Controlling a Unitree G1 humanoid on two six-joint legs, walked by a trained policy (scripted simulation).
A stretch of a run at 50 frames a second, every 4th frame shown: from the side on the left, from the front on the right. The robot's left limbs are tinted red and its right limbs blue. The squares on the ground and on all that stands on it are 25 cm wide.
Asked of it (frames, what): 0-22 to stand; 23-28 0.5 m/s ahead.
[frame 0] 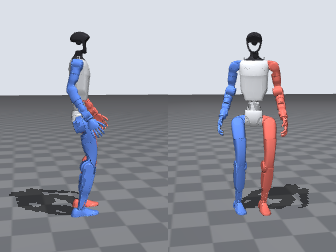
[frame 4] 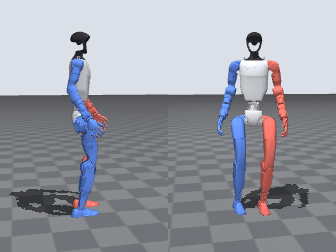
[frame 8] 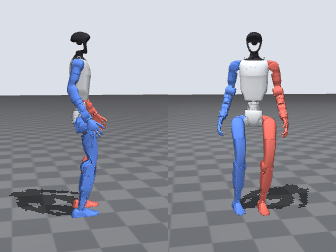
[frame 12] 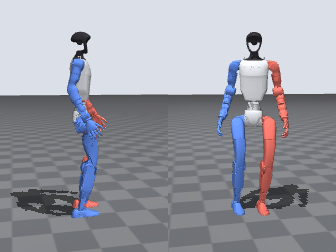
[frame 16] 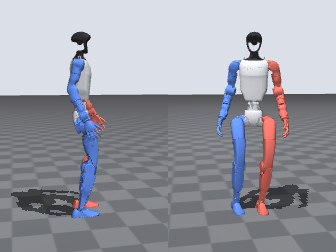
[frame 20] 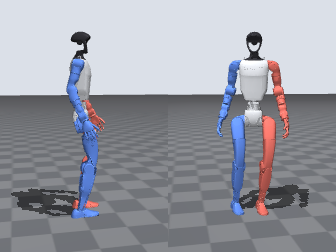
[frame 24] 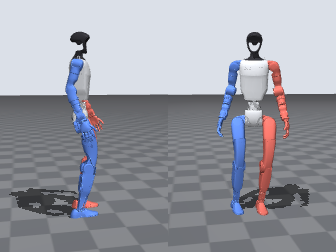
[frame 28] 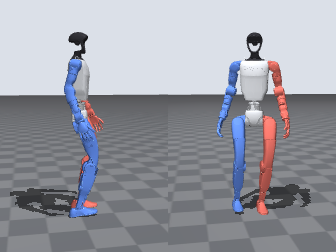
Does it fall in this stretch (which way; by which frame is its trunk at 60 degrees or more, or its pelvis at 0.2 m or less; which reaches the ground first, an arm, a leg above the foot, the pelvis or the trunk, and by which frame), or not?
no
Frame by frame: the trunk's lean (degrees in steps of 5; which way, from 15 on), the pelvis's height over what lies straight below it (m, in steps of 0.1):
0: 0, 0.8
4: 0, 0.8
8: 0, 0.8
12: 0, 0.8
16: 0, 0.8
20: 0, 0.8
24: 0, 0.8
28: 0, 0.8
